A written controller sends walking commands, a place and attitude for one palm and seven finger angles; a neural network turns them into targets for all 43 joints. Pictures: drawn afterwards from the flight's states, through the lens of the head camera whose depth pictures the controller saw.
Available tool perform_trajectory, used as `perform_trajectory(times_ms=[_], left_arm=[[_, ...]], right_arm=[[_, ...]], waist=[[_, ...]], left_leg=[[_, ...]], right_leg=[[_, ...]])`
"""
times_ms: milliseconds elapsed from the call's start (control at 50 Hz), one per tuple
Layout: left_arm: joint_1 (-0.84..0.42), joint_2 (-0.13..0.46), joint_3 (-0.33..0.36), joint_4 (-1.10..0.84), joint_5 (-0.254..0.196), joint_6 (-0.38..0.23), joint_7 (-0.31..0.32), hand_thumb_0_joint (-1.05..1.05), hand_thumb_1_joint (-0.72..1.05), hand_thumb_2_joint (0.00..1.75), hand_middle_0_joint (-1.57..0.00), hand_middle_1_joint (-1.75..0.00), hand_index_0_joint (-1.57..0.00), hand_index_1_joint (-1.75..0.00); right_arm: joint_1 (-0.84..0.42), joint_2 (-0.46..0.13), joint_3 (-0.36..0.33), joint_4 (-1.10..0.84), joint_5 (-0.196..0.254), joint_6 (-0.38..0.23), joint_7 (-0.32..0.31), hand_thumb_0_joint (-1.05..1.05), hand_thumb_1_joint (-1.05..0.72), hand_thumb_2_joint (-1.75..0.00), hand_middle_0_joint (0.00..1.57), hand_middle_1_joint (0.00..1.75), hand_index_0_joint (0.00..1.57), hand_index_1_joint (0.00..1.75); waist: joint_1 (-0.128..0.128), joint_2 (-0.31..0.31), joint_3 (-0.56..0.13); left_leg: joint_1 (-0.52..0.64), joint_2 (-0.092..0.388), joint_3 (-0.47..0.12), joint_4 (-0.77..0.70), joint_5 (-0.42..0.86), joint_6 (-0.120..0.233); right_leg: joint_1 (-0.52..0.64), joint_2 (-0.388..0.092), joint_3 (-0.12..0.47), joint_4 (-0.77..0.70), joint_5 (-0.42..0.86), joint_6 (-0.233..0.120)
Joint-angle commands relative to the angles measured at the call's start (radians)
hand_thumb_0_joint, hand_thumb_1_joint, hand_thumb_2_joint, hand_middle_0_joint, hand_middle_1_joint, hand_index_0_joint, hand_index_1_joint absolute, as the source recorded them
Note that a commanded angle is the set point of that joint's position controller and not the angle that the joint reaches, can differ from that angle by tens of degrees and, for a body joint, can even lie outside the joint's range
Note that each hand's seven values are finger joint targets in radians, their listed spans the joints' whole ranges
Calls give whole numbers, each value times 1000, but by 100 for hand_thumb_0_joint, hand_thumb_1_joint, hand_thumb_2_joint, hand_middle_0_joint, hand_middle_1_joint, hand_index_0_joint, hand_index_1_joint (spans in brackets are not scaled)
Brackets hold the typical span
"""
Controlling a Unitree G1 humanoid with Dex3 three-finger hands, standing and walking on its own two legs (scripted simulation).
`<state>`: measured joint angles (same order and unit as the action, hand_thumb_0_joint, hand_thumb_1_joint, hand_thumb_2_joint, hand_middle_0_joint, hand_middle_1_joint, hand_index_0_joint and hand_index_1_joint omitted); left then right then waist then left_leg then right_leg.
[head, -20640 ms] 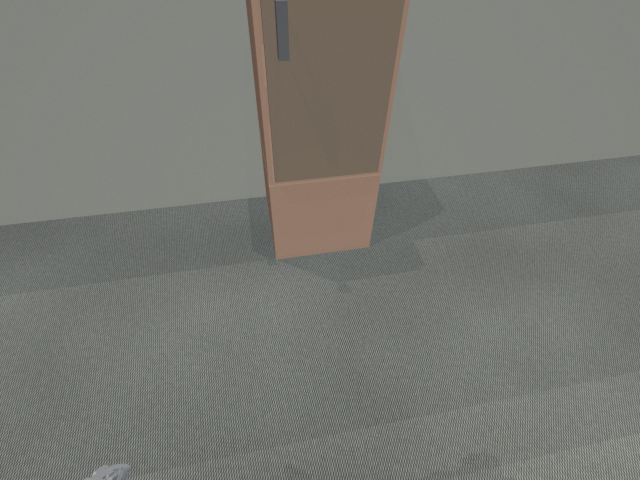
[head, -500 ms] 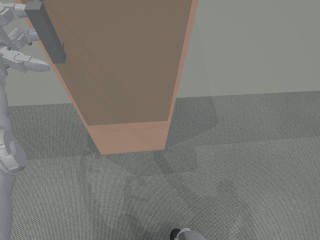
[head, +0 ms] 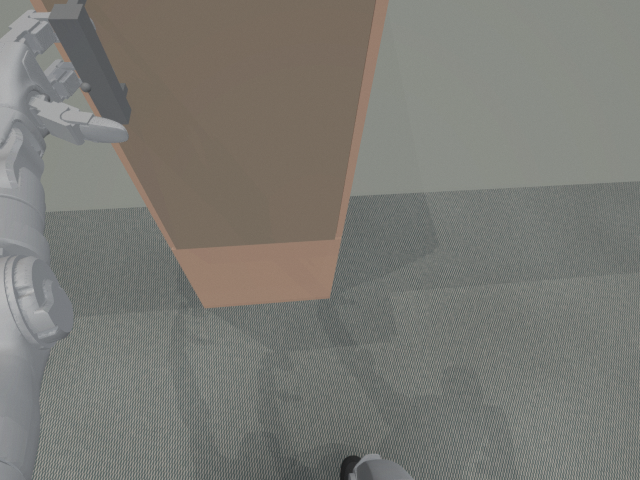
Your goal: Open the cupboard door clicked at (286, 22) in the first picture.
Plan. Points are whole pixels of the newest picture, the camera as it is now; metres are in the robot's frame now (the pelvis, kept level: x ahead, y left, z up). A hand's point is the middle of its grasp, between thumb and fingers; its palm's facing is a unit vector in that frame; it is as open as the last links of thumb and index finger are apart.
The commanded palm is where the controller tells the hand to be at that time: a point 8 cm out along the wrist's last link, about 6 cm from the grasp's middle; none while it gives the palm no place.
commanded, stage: slide the fingers in behind the handle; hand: left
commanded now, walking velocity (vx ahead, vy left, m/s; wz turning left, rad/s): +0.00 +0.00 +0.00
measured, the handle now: (99, 59) +0.58 +0.21 +0.16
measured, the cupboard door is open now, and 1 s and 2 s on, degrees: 0 1 2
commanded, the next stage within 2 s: close the thumb around the handle in 0.88 s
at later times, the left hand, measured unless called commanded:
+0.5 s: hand (112, 82) +0.54 +0.18 +0.17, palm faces +0.00 -1.00 -0.02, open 13.8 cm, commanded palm +0.51 +0.22 +0.17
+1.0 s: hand (112, 84) +0.53 +0.18 +0.17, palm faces +0.01 -1.00 -0.03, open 13.8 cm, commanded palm +0.51 +0.22 +0.17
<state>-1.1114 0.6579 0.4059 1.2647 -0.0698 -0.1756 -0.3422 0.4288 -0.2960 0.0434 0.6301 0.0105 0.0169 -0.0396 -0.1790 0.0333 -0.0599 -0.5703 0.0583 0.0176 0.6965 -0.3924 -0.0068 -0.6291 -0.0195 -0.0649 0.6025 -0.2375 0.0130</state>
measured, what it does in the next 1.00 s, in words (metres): stands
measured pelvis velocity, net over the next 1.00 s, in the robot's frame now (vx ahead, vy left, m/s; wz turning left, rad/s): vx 0.01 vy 0.00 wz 0.01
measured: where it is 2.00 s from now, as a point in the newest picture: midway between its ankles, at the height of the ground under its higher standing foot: outside the picture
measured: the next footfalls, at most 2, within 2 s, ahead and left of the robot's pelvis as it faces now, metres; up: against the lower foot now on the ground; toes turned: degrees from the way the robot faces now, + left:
none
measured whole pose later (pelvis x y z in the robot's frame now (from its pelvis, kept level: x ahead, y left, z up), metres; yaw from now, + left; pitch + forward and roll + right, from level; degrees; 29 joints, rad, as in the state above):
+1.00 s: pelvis +0.01 +0.00 +0.00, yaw +1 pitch +15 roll -2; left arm -1.10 0.53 0.33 1.21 -0.09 -0.18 -0.22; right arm 0.43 -0.28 0.03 0.68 -0.01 -0.02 -0.01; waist -0.15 0.04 -0.08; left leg -0.55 0.05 0.00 0.69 -0.41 -0.01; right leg -0.61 -0.03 -0.08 0.61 -0.26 0.01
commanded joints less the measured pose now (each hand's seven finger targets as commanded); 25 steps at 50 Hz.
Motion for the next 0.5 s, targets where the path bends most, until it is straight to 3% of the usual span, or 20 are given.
perform_trajectory(times_ms=[0,60,80,100,120,140,160,180,220,300,320,340,360,400,460,480], left_arm=[[-524,244,17,-191,-11,-67,10,0,-50,30,-30,-120,-30,-120],[-546,254,29,-198,-7,-71,24,0,-50,30,-30,-120,-30,-120],[-530,287,58,-199,-3,-73,30,0,-50,30,-30,-120,-30,-120],[-539,264,34,-209,2,-74,32,0,-50,30,-30,-120,-30,-120],[-550,268,39,-221,4,-79,36,0,-50,30,-30,-120,-30,-120],[-547,247,26,-245,5,-88,38,0,-50,30,-30,-120,-30,-120],[-534,242,28,-252,7,-92,42,0,-50,30,-30,-120,-30,-120],[-528,223,17,-263,6,-94,43,0,-50,30,-30,-120,-30,-120],[-534,166,-19,-266,-3,-90,46,0,-50,30,-30,-120,-30,-120],[-541,175,7,-223,-21,-69,56,0,-50,30,-30,-120,-30,-120],[-547,140,-16,-222,-21,-65,60,0,-50,30,-30,-120,-30,-120],[-536,149,-4,-233,-15,-68,69,0,-50,30,-30,-120,-30,-120],[-538,139,-18,-231,-5,-67,78,0,-50,30,-30,-120,-30,-120],[-553,99,-54,-229,9,-68,96,0,-50,30,-30,-120,-30,-120],[-569,39,-82,-254,3,-79,107,0,-50,30,-30,-120,-30,-120],[-558,69,-55,-248,4,-80,109,0,-50,30,-30,-120,-30,-120]], right_arm=[[171,-175,-63,-33,-4,-22,-13,0,-90,-90,20,30,20,30],[176,-173,-63,-34,-7,-28,-10,0,-90,-90,20,30,20,30],[178,-175,-64,-37,-7,-29,-11,0,-90,-90,20,30,20,30],[175,-172,-63,-40,-8,-29,-10,0,-90,-90,20,30,20,30],[181,-171,-65,-37,-9,-30,-9,0,-90,-90,20,30,20,30],[182,-169,-66,-42,-11,-31,-6,0,-90,-90,20,30,20,30],[184,-168,-68,-41,-12,-30,-3,0,-90,-90,20,30,20,30],[180,-166,-69,-42,-12,-31,0,0,-90,-90,20,30,20,30],[179,-164,-71,-36,-12,-30,4,0,-90,-90,20,30,20,30],[184,-171,-72,-23,-9,-30,-1,0,-90,-90,20,30,20,30],[183,-166,-73,-21,-10,-33,1,0,-90,-90,20,30,20,30],[188,-167,-73,-22,-13,-35,1,0,-90,-90,20,30,20,30],[185,-162,-71,-22,-14,-36,4,0,-90,-90,20,30,20,30],[193,-160,-73,-12,-17,-40,9,0,-90,-90,20,30,20,30],[204,-156,-80,-4,-22,-50,15,0,-90,-90,20,30,20,30],[207,-159,-80,0,-23,-51,15,0,-90,-90,20,30,20,30]], waist=[[-35,84,-395],[-31,97,-438],[-20,83,-451],[-24,115,-457],[-26,102,-466],[-21,139,-479],[-15,129,-496],[-14,155,-505],[-27,137,-476],[-30,83,-431],[-35,99,-415],[-23,99,-421],[-26,128,-414],[-40,130,-390],[-47,118,-437],[-35,115,-450]], left_leg=[[148,-37,-33,-62,354,33],[148,-41,-34,-60,358,33],[144,-41,-32,-56,368,34],[149,-42,-29,-57,376,32],[162,-39,-34,-54,393,32],[188,-40,-36,-49,430,30],[206,-36,-44,-50,451,25],[222,-34,-40,-49,462,22],[229,-32,-40,-51,449,23],[183,-33,-42,-67,393,27],[185,-35,-37,-70,384,26],[193,-34,-42,-67,407,26],[194,-34,-40,-66,412,24],[205,-32,-46,-66,404,21],[260,-26,-54,-56,460,17],[258,-27,-54,-52,474,16]], right_leg=[[250,38,29,-13,321,-25],[274,37,34,-7,332,-25],[288,37,35,-3,345,-26],[284,37,36,-1,351,-27],[283,39,33,1,361,-26],[272,40,32,5,374,-31],[269,42,26,8,372,-30],[261,43,26,6,372,-31],[240,46,22,-3,355,-28],[250,47,19,-13,326,-29],[239,46,19,-16,318,-28],[238,47,14,-9,322,-33],[225,45,17,-9,320,-31],[185,45,14,-12,293,-29],[176,48,10,-5,309,-27],[190,48,12,-1,323,-29]])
